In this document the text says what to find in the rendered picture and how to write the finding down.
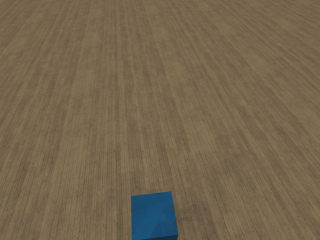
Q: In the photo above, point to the carton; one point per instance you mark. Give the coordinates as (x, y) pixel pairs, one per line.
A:
(153, 217)

